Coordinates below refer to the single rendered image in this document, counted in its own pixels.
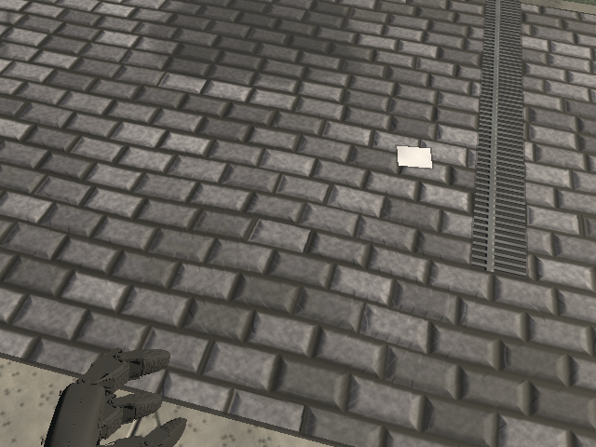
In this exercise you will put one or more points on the left robot hand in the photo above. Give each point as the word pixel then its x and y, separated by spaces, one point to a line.
pixel 88 410

